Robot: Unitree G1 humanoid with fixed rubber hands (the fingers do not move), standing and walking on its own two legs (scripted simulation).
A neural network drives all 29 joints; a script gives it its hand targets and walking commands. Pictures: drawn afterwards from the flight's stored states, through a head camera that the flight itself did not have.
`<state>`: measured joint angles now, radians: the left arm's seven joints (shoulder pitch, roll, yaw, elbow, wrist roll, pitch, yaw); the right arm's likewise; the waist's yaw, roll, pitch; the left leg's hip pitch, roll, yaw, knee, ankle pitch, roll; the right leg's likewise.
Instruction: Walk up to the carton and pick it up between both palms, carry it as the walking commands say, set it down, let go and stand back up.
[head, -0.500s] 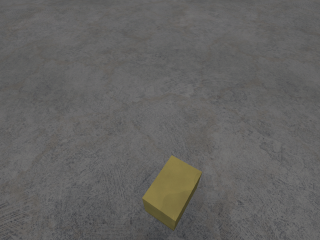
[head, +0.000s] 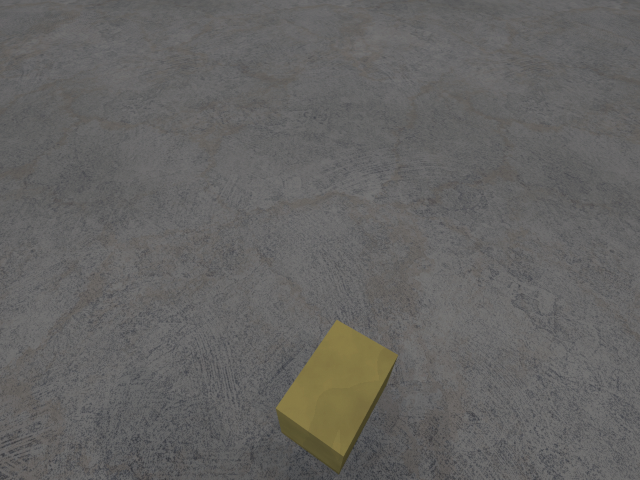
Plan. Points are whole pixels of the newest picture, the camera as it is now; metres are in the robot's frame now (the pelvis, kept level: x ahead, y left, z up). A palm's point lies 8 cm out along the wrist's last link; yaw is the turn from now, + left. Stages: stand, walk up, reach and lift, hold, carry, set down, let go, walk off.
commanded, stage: walk up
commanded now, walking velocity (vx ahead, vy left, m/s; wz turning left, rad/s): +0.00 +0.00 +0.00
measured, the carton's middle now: (337, 395) +0.43 -0.04 -0.66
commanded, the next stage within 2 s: none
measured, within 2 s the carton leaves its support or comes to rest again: neither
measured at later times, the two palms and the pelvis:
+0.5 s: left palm out of the picture -0.01 +0.22 -0.15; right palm out of the picture +0.00 -0.20 -0.15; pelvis +0.02 +0.01 +0.00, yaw +0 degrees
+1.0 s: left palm out of the picture -0.01 +0.24 -0.15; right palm out of the picture -0.01 -0.19 -0.15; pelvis +0.02 +0.02 +0.00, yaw -1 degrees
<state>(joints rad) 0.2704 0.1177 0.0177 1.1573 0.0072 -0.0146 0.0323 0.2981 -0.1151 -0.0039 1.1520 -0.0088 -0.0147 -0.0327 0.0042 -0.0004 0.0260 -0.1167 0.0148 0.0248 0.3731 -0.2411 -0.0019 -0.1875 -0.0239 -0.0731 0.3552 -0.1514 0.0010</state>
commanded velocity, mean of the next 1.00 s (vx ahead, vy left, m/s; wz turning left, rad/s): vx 0.00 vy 0.00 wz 0.00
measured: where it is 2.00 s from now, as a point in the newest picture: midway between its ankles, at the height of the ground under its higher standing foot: outside the picture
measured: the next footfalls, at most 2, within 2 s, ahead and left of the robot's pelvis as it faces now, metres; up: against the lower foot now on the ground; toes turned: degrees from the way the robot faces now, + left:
left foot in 1.52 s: +0.07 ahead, +0.33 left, +0.00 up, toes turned -7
right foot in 1.80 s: +0.02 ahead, +0.09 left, +0.00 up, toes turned -28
